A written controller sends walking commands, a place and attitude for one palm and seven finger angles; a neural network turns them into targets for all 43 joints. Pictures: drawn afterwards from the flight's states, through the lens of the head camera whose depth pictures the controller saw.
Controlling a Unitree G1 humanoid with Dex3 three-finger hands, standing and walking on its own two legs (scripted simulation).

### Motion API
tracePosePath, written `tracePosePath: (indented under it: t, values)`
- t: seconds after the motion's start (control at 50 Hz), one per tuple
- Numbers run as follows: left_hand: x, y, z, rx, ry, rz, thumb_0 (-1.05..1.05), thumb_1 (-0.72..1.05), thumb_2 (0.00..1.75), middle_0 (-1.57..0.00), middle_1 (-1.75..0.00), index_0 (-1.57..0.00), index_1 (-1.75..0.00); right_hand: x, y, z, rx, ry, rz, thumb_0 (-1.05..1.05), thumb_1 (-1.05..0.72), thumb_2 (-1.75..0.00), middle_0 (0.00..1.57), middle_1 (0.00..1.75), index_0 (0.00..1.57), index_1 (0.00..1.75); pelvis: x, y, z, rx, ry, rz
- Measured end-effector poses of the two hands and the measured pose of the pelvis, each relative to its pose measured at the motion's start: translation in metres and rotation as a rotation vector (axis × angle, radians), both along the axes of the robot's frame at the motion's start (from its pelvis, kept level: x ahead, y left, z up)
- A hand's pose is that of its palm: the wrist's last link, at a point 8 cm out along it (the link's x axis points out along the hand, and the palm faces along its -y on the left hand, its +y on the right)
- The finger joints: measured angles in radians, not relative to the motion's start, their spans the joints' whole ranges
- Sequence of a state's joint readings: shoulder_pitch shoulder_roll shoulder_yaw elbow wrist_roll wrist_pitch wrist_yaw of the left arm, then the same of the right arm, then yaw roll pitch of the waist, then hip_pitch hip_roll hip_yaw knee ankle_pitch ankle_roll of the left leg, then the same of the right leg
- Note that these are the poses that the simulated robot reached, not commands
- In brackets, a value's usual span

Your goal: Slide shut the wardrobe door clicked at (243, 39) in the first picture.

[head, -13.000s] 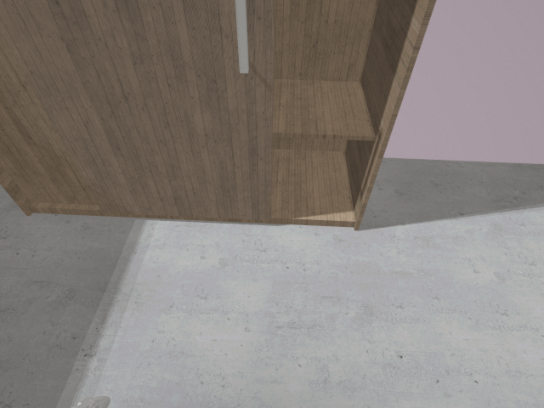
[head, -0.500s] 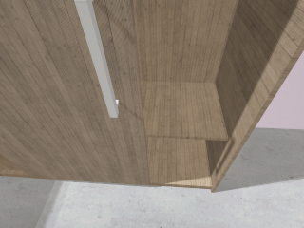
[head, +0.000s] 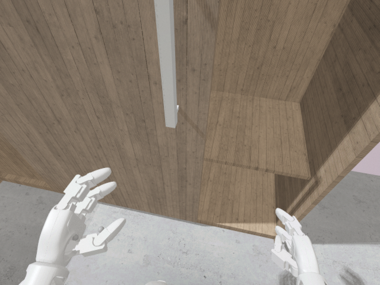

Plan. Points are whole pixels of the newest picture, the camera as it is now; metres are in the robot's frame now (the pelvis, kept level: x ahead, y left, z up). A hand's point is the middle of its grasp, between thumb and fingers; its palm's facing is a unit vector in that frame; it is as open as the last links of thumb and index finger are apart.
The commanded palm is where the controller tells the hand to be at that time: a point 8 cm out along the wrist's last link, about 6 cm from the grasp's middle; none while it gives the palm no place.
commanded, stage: raise the hand with hooked fingers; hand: left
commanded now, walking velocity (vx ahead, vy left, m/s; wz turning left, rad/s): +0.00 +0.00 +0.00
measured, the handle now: (170, 57) +0.49 +0.11 +0.23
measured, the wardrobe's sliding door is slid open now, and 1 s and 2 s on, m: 0.40 0.40 0.40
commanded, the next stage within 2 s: move the hooked fingers beside the handle in 1.46 s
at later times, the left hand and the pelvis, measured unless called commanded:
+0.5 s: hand (75, 161) +0.26 +0.23 +0.17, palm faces +0.00 -0.99 -0.12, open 12.8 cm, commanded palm +0.23 +0.28 +0.18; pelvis +0.02 +0.01 +0.04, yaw -2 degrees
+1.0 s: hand (36, 95) +0.30 +0.27 +0.27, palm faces +0.04 -0.99 -0.14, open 13.9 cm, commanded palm +0.26 +0.31 +0.27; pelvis +0.02 -0.01 +0.05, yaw -1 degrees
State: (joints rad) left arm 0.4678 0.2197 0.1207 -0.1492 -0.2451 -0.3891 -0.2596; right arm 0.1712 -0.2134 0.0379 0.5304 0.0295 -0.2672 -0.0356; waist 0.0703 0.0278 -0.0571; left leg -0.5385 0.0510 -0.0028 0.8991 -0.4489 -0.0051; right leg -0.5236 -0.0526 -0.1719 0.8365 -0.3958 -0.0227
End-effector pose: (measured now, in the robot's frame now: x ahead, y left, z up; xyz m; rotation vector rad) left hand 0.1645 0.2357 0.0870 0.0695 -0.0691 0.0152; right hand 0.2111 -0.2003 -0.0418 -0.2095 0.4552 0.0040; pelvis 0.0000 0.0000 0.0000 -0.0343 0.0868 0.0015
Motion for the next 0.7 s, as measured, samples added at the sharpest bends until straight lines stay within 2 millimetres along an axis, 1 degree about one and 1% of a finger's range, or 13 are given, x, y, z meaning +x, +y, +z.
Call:
tracePosePath:
  t: [0.06, 0.12, 0.22, 0.3, 0.38, 0.46, 0.58, 0.7]
  values:
    - [0.022, -0.001, 0.009, 0.009, 0.023, -0.078, 0.01, 0.28, 0.64, -0.24, -0.70, -0.25, -0.70, -0.017, 0.009, -0.011, 0.036, 0.063, -0.019, 0.01, -0.90, -0.90, 0.21, 0.30, 0.20, 0.30, 0.001, 0.003, 0.005, 0.000, -0.007, -0.004]
    - [0.038, 0.002, 0.016, 0.008, 0.072, -0.103, 0.01, 0.21, 0.61, -0.25, -0.74, -0.25, -0.75, -0.036, 0.008, -0.015, 0.058, 0.103, -0.071, 0.02, -0.90, -0.90, 0.21, 0.31, 0.20, 0.30, 0.005, 0.005, 0.011, 0.006, -0.016, -0.018]
    - [0.053, 0.018, 0.035, 0.012, 0.070, -0.058, 0.01, 0.10, 0.56, -0.26, -0.82, -0.26, -0.82, -0.059, -0.009, -0.011, 0.038, 0.127, -0.148, 0.02, -0.90, -0.90, 0.21, 0.31, 0.20, 0.30, 0.011, 0.009, 0.020, 0.013, -0.034, -0.036]
    - [0.058, 0.028, 0.051, 0.028, 0.033, -0.037, 0.01, 0.01, 0.52, -0.26, -0.88, -0.27, -0.88, -0.066, -0.027, -0.004, -0.009, 0.127, -0.174, 0.02, -0.90, -0.90, 0.21, 0.31, 0.20, 0.30, 0.014, 0.010, 0.025, 0.014, -0.049, -0.038]
    - [0.063, 0.034, 0.062, 0.036, 0.016, -0.036, 0.01, -0.09, 0.48, -0.27, -0.94, -0.28, -0.94, -0.061, -0.040, 0.006, -0.048, 0.101, -0.184, 0.02, -0.90, -0.90, 0.20, 0.30, 0.20, 0.30, 0.016, 0.011, 0.029, 0.014, -0.069, -0.035]
    - [0.070, 0.042, 0.077, 0.049, -0.004, -0.029, 0.00, -0.18, 0.44, -0.28, -1.00, -0.28, -1.00, -0.048, -0.043, 0.017, -0.060, 0.053, -0.178, 0.02, -0.90, -0.90, 0.20, 0.30, 0.20, 0.30, 0.018, 0.010, 0.034, 0.015, -0.088, -0.032]
    - [0.080, 0.055, 0.105, 0.054, -0.049, -0.004, 0.00, -0.32, 0.38, -0.29, -1.09, -0.29, -1.09, -0.024, -0.034, 0.029, -0.033, -0.013, -0.133, 0.02, -0.90, -0.90, 0.20, 0.30, 0.20, 0.30, 0.020, 0.007, 0.038, 0.017, -0.112, -0.028]
    - [0.088, 0.065, 0.130, 0.063, -0.058, 0.004, 0.00, -0.43, 0.33, -0.29, -1.16, -0.30, -1.16, -0.007, -0.020, 0.032, 0.007, -0.027, -0.082, 0.02, -0.90, -0.90, 0.20, 0.30, 0.20, 0.30, 0.020, 0.002, 0.042, 0.021, -0.126, -0.023]
